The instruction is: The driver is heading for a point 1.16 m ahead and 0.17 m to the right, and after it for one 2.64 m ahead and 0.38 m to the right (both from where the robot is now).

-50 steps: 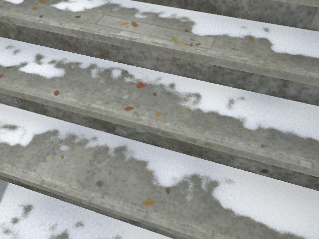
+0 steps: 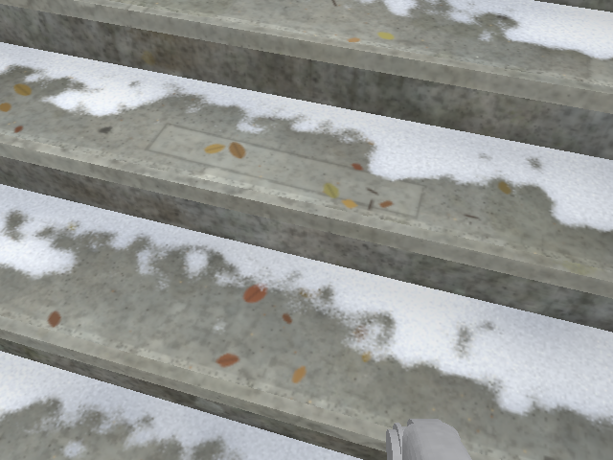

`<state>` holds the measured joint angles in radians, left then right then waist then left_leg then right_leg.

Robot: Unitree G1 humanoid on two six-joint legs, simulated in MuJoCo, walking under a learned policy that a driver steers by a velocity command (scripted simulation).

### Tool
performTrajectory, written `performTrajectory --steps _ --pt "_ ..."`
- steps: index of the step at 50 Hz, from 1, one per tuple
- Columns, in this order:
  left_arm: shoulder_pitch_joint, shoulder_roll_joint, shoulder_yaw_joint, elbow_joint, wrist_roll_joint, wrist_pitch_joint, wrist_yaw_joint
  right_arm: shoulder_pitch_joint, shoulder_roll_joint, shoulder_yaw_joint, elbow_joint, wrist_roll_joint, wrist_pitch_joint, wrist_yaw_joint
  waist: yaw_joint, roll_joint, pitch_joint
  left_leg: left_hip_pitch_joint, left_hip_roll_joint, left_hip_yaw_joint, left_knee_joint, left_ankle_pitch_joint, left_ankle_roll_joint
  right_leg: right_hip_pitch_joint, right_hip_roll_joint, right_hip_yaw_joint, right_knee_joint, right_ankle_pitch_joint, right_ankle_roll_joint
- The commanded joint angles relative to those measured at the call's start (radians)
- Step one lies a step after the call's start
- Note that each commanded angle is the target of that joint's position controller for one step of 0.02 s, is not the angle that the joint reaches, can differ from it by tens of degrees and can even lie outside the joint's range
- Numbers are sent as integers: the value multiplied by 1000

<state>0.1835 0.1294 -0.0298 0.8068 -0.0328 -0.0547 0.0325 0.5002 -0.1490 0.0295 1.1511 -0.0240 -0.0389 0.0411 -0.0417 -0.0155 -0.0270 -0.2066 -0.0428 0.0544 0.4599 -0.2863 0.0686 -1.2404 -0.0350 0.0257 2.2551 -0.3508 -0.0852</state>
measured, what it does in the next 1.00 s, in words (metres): climbs: right foot 0.16 m higher, then left foot 0.16 m higher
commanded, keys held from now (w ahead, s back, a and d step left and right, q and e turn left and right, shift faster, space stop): w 1.00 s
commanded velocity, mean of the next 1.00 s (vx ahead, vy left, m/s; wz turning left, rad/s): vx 0.50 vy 0.00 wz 0.00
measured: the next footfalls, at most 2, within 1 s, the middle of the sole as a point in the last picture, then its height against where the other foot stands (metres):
right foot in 0.20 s outside the picture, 0.16 m higher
left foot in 0.76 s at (271, 332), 0.16 m higher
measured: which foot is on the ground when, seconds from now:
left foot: down 0.00-0.22, up 0.24-0.74, down 0.76-1.00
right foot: up 0.00-0.18, down 0.20-0.78, up 0.80-1.00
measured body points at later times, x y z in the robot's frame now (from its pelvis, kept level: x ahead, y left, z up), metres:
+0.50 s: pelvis +0.26 -0.04 +0.15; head +0.27 -0.06 +0.60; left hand +0.15 +0.19 +0.02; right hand +0.43 -0.23 +0.04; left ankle +0.34 +0.11 -0.35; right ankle +0.23 -0.09 -0.58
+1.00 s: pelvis +0.58 +0.01 +0.29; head +0.57 +0.00 +0.74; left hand +0.74 +0.23 +0.20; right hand +0.56 -0.22 +0.13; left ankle +0.60 +0.06 -0.42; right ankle +0.56 -0.11 -0.18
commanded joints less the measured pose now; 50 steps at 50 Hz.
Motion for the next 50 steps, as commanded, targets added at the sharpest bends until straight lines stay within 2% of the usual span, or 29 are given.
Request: performTrajectory --steps 1,4,5,6,8,10,11,12,13,14,15,17,18,22,23,26,31,33,34,35,37,38,39,40,41,43,45,48,50 --pt "-157 -58 -69 -180 24 -40 -17 -80 -71 27 -54 -3 -6 -17 69 16 151 -220 212 -181 -253 -42 55 -146 0 -8 -126 149 1" --pt "-311 -30 -99 -268 53 -45 -11 26 -133 15 -38 35 -10 -69 28 32 51 -217 231 -207 -450 163 124 129 -65 -190 -501 141 59" --pt "-329 -21 -93 -257 51 -48 -10 56 -112 17 -19 66 -8 -74 19 16 -2 -80 221 -158 -447 394 110 208 -58 -238 -610 124 43" --pt "-238 -6 -95 -235 22 -51 -14 -1 -152 13 -36 70 -14 -73 89 129 -39 -73 213 -82 -395 830 109 429 -34 -266 -797 101 16" --pt "-169 72 -52 -213 12 -59 -27 98 -232 -9 -36 36 -10 -80 130 268 -172 198 268 -87 -194 1715 123 618 100 -315 -968 -109 3" --pt "45 180 -2 -148 21 -52 -52 20 -246 -30 -49 14 -2 -91 251 368 -273 378 287 -94 113 1910 136 779 92 -82 -1247 -109 -62" --pt "240 287 36 -55 61 -43 -65 30 -175 -27 -96 -20 -23 -78 269 9 -365 10 183 -89 437 1557 126 1130 -101 341 -1403 146 -201" --pt "448 339 59 56 97 -8 -40 6 -42 -10 -89 -29 -52 -24 280 -398 -438 -341 -116 -226 884 129 77 1401 -301 927 -1907 174 -366" --pt "413 220 38 91 103 -13 -23 -40 -45 -31 -106 2 -81 33 242 -233 -332 -521 -144 -434 1312 -2 82 1305 -354 1046 -1966 -69 -329" --pt "175 189 47 117 46 -5 -10 -190 -86 -60 -260 -55 -71 22 68 -12 26 -667 -6 -242 1336 61 75 980 -240 747 -1875 -348 -231" --pt "129 94 34 157 68 -7 -16 -281 -31 -47 -305 -45 -58 3 48 73 146 -724 26 -172 1323 95 79 812 -226 527 -1844 -355 -160" --pt "115 -30 14 215 82 -30 -33 -189 38 -27 -324 -23 -15 -28 -45 46 124 -733 33 -169 1451 84 79 738 -133 283 -1868 -173 -53" --pt "126 -33 14 237 76 -44 -41 -165 58 -21 -328 -6 6 -34 -55 10 124 -763 26 -151 1488 65 78 722 -122 197 -1886 -122 -33" --pt "174 75 37 255 54 -54 -50 -261 27 -8 -404 -8 8 -34 -61 9 116 -867 72 -92 1275 207 44 745 -92 79 -1956 -73 -21" --pt "191 71 30 241 47 -59 -45 -290 -9 -21 -401 -6 5 -33 -34 19 91 -831 75 -22 1248 263 20 753 -92 72 -1986 47 -34" --pt "389 122 43 285 51 -75 -35 -343 23 -23 -407 -13 14 -46 38 -83 67 -1106 94 1 1522 127 22 1029 -152 172 -1984 49 -121" --pt "564 68 34 350 49 -70 -7 -731 53 16 -617 -20 -3 -51 133 -76 146 -1340 165 68 1385 -117 54 1279 -181 162 -2104 185 -97" --pt "580 69 32 350 38 -53 16 -723 32 23 -639 -4 12 -29 141 -87 128 -1184 146 156 1192 -164 51 1296 -165 79 -2212 476 -125" --pt "574 79 36 352 28 -45 29 -740 74 41 -656 9 17 -21 137 -74 125 -992 152 149 1012 -162 80 1252 -194 46 -2285 635 -124" --pt "456 72 18 298 17 -47 24 -633 71 39 -610 45 8 -15 55 -20 77 -650 75 223 811 -127 105 1132 -142 -74 -2207 1141 -101" --pt "482 213 53 271 14 -72 9 -317 15 -7 -498 57 14 -32 -69 -156 -178 -216 -53 233 725 -57 127 1199 -227 -46 -1896 1830 -104" --pt "404 294 77 256 -5 -88 -5 -135 -31 -29 -447 42 11 -37 -188 -175 -268 -62 -43 132 537 -16 150 1244 -231 -57 -1676 1754 -70" --pt "453 241 80 229 -10 -107 -28 -44 -103 -62 -382 15 4 -46 -172 -89 -347 184 77 -158 440 -159 211 978 -135 -43 -1378 1455 -38" --pt "452 173 77 192 -8 -119 -55 -9 -228 -108 -371 -13 11 -56 -173 163 -419 288 360 -776 56 -129 347 760 90 -4 -890 540 3" --pt "373 161 102 163 46 -115 -65 -105 -243 -126 -359 6 16 -57 -121 111 -406 160 383 -982 -147 -196 320 710 114 109 -497 265 8" --pt "219 54 86 24 81 -99 -50 -242 -121 -101 -274 17 -14 -41 2 -61 -124 -86 350 -738 -131 -420 237 515 42 69 -319 310 -14" --pt "172 -24 61 -32 77 -70 -37 -178 41 -63 -149 -15 -38 -50 67 -36 38 -219 272 -473 -98 -248 168 369 11 66 -251 259 -65" --pt "140 -124 15 -68 59 -35 -33 -114 66 -52 -81 -14 -78 -37 108 -5 74 -204 230 -268 -93 5 110 180 21 93 -175 240 -94" --pt "102 -78 19 -70 60 -12 -30 -124 43 -40 -94 -9 -98 -21 123 -32 87 -250 200 -162 -128 112 68 162 5 28 -288 282 -70"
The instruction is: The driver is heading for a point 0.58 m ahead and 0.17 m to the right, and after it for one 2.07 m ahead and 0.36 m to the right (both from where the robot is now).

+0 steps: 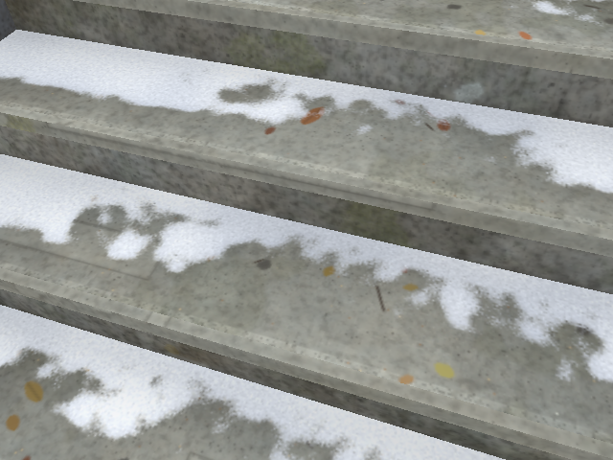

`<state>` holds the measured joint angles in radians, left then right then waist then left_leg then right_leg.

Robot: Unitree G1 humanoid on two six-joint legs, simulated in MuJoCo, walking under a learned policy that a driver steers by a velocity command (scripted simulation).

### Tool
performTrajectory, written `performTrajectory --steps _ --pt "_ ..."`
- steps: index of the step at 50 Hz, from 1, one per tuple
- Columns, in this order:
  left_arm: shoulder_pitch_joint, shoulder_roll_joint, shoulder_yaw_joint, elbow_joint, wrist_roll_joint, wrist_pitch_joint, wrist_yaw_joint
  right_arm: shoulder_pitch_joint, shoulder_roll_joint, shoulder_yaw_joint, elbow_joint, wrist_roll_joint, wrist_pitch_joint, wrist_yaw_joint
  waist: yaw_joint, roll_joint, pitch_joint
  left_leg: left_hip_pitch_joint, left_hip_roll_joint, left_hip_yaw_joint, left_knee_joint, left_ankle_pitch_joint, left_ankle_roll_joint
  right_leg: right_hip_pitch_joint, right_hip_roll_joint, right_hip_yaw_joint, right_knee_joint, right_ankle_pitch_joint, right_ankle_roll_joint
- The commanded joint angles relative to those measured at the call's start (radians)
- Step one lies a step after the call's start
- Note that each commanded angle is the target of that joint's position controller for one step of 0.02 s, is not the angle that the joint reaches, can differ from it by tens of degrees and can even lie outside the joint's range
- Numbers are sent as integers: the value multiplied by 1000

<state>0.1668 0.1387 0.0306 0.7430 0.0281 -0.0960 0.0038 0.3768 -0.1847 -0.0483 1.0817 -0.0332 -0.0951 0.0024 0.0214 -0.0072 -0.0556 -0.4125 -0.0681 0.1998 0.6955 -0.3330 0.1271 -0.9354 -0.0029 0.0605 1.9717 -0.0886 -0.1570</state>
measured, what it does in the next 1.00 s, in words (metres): climbs, turning right: right foot 0.16 m higher, then left foot 0.16 m higher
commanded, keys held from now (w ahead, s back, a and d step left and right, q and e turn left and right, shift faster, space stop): w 0.06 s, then w+e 0.56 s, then e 0.20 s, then no key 0.18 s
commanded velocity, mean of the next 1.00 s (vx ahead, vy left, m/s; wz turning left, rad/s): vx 0.40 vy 0.00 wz -0.39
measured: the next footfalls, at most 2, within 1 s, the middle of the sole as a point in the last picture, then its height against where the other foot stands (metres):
right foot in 0.32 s outside the picture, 0.16 m higher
left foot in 0.76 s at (322, 307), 0.16 m higher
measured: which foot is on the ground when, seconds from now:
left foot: down 0.00-0.34, up 0.36-0.74, down 0.76-1.00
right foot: up 0.00-0.30, down 0.32-0.78, up 0.80-1.00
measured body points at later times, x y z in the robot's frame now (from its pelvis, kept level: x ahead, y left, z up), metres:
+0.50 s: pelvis +0.30 -0.04 +0.14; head +0.30 -0.04 +0.59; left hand +0.34 +0.19 -0.01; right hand +0.34 -0.29 +0.01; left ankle +0.25 +0.11 -0.34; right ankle +0.30 -0.12 -0.55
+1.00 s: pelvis +0.55 -0.03 +0.32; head +0.55 -0.02 +0.77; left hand +0.78 +0.15 +0.20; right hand +0.55 -0.29 +0.19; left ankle +0.66 +0.04 -0.39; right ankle +0.50 -0.17 -0.25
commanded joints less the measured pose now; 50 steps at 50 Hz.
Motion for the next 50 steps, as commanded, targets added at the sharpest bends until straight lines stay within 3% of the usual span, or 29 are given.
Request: performTrajectory --steps 1,4,5,6,11,12,13,16,17,18,19,20,21,25,28,30,32,35,36,38,39,40,41,42,43,44,46,48,50 --pt "67 -106 -49 -8 -21 38 10 72 53 41 -4 -5 -54 25 27 19 98 5 251 -323 -384 248 22 -235 12 -67 187 -24 6" --pt "-131 -131 -70 -100 -13 47 30 133 5 42 14 9 -76 39 5 45 118 96 254 -313 -436 138 16 -439 -1 -77 290 -117 -7" --pt "-175 30 -63 -101 -15 64 -50 277 1 68 62 -161 -25 69 -45 124 1 242 224 -362 -349 74 11 -583 32 115 287 36 -136" --pt "-180 49 -45 -95 -11 62 -68 262 -14 65 70 -181 0 83 -27 77 51 270 230 -297 -376 85 -3 -636 27 93 145 119 -159" --pt "-379 4 -65 -124 -9 117 -84 258 42 111 52 -98 -1 90 -12 93 38 247 308 -149 -567 688 47 -413 -84 -177 -151 1 -97" --pt "-337 1 -71 -133 -10 128 -104 148 -23 109 21 -71 -16 95 80 108 -12 30 283 -58 -548 1191 66 -53 -48 -252 -295 50 -109" --pt "-380 19 -72 -140 -15 135 -123 176 -119 98 8 -36 -34 93 53 131 -86 11 294 -44 -528 1523 98 161 4 -291 -422 -6 -53" --pt "-277 71 -43 -120 -7 144 -112 231 -272 46 45 6 -30 99 69 216 -52 489 366 -68 -303 1900 113 174 142 -328 -990 -304 11" --pt "-56 103 -24 -42 -13 135 -79 221 -270 35 40 -42 -20 115 90 211 -137 415 370 -76 -110 2057 98 395 158 -225 -1024 -181 -26" --pt "210 190 -2 64 -25 133 -60 261 -174 54 -1 -123 -15 134 100 48 -380 74 319 -157 203 1794 39 885 76 130 -1001 158 -169" --pt "473 205 2 190 33 128 -53 194 -77 67 -21 -119 11 162 162 -174 -400 -297 65 -208 674 333 -25 1088 -120 608 -1359 152 -334" --pt "536 187 21 226 76 104 -45 60 -75 53 -39 -21 25 157 209 -80 -144 -600 27 -408 1034 352 47 951 -149 688 -1518 -274 -214" --pt "450 185 18 248 53 70 -47 13 -35 61 -78 -22 3 126 141 -109 -73 -732 32 -446 1232 358 52 859 -157 690 -1501 -263 -217" --pt "162 -64 -69 343 42 40 -79 -166 33 97 -227 -58 43 65 -109 74 -34 -894 87 -339 1372 261 126 600 -56 238 -1494 -6 -90" --pt "110 0 -61 310 76 1 -76 -270 -21 90 -273 5 36 45 -107 -7 -4 -721 116 -220 1232 139 97 316 10 106 -1611 -47 -55" --pt "322 31 -62 393 105 1 -56 -402 14 120 -319 0 30 40 -37 -81 15 -934 117 -247 1463 -26 96 451 -61 265 -1632 -157 -91" --pt "413 49 -62 416 118 -7 -73 -564 -37 118 -399 -19 23 21 12 46 3 -995 155 -240 1136 33 80 603 -83 291 -1617 -140 -56" --pt "308 83 -51 292 9 -26 -102 -799 41 141 -513 -12 73 23 10 -105 15 -322 129 -25 720 -103 -43 173 -119 276 -1878 118 -109" --pt "291 126 -45 268 0 -49 -103 -679 61 139 -496 6 78 30 -55 -173 -8 -155 80 -28 761 121 -64 193 -171 276 -1807 666 -113" --pt "244 278 16 213 -58 -73 -111 -448 -136 63 -411 18 79 23 -155 -161 -113 -15 -37 -34 337 90 -49 530 -121 191 -1562 1348 -15" --pt "265 200 16 206 -24 -77 -115 -175 -205 36 -338 -7 71 -4 -190 -6 -390 356 113 -313 254 567 91 481 -90 198 -1225 1150 53" --pt "456 11 -26 188 47 -73 -125 -2 -234 28 -309 -18 67 -6 -155 352 -687 728 469 -939 -37 630 392 170 90 175 -895 240 80" --pt "320 96 23 253 -10 -24 -122 57 -242 16 -306 -69 77 -6 -269 346 -451 383 525 -1245 -265 135 370 89 126 262 -229 -70 91" --pt "248 84 36 222 -27 -13 -114 -59 -262 7 -270 -43 32 -15 -188 183 -184 154 446 -1060 -296 -186 242 -31 76 240 -124 14 81" --pt "249 67 35 232 -23 -4 -89 -222 -196 10 -249 -6 5 -10 -83 101 -101 -11 421 -815 -248 -180 195 -25 26 166 -107 14 79" --pt "229 47 26 232 6 1 -66 -268 -48 46 -212 8 -2 2 -40 -39 -104 -69 401 -638 -213 -87 164 4 -4 135 -158 -22 52" --pt "166 -9 -2 216 23 27 -64 -381 117 81 -192 12 -14 -8 51 -26 -81 -160 317 -440 -272 55 101 53 -62 128 -291 -140 38" --pt "87 22 -6 180 2 33 -63 -360 80 59 -180 -4 -23 -41 38 -20 -137 -79 269 -300 -282 167 64 17 -70 89 -429 -105 73" --pt "10 25 -20 157 -25 34 -97 -366 27 49 -193 -27 -15 -14 38 -2 -145 -89 246 -175 -359 224 43 89 -81 14 -499 -170 125"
